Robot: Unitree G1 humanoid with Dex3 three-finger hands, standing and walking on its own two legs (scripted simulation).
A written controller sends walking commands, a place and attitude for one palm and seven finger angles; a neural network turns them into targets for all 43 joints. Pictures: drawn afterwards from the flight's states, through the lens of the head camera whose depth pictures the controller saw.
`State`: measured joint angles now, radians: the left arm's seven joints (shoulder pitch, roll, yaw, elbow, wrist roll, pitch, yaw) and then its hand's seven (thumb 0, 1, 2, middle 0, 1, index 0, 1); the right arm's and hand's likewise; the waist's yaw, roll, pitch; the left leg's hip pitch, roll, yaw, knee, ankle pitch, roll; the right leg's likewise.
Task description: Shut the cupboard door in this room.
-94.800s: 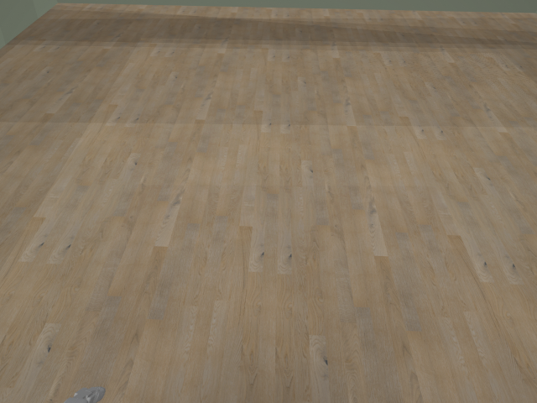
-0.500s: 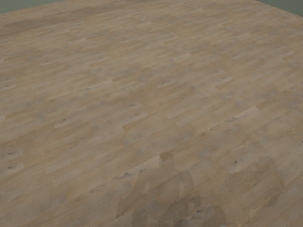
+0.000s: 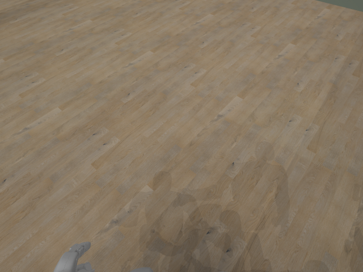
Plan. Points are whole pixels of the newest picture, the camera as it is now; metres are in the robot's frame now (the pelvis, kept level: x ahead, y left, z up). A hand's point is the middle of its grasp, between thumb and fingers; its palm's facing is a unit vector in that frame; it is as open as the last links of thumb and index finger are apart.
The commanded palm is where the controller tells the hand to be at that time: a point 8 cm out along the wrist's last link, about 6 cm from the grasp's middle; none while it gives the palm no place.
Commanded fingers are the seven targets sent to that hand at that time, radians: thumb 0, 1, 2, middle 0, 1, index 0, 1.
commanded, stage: turn to face it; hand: left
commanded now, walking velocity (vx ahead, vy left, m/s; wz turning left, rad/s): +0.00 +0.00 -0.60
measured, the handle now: out of the picture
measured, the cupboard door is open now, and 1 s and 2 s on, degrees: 36 36 36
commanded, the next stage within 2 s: none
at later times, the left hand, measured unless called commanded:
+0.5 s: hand (98, 265) +0.15 +0.22 -0.15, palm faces -0.25 -0.95 -0.19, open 7.4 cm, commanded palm none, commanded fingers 0.00 0.90 0.90 -0.20 -0.30 -0.20 -0.30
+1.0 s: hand (131, 247) +0.19 +0.15 -0.16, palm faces -0.54 -0.81 -0.22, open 7.4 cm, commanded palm none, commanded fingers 0.00 0.90 0.90 -0.20 -0.30 -0.20 -0.30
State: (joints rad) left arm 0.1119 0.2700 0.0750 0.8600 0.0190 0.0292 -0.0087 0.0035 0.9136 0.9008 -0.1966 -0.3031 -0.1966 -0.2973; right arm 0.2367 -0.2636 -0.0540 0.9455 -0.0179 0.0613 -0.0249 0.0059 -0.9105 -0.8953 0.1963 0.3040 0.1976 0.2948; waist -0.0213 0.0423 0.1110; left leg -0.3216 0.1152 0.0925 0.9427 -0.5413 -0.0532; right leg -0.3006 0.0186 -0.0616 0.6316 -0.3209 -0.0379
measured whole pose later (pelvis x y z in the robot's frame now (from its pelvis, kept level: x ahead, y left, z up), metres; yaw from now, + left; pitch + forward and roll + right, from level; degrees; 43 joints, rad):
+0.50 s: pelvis +0.01 +0.04 +0.02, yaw -18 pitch +0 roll -2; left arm 0.18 0.26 0.09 0.88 0.02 0.09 -0.04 0.01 0.91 0.90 -0.20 -0.30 -0.20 -0.30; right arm 0.21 -0.19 -0.01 0.86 -0.04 0.02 -0.02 0.00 -0.91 -0.89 0.20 0.30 0.20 0.30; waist 0.01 -0.03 0.10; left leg -0.25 0.11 0.11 0.52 -0.26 -0.01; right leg -0.48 0.00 -0.02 1.06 -0.47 0.05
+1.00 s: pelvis +0.01 +0.03 +0.01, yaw -35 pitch +1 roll +0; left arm 0.19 0.23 0.06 0.88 0.02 0.06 -0.01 0.01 0.91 0.90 -0.20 -0.30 -0.20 -0.30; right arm 0.18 -0.24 -0.04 0.86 -0.01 0.03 -0.01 0.01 -0.91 -0.90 0.19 0.30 0.20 0.29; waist 0.00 -0.03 0.07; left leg -0.35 0.04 0.05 0.66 -0.34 -0.07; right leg -0.31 0.03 0.11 0.57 -0.28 0.01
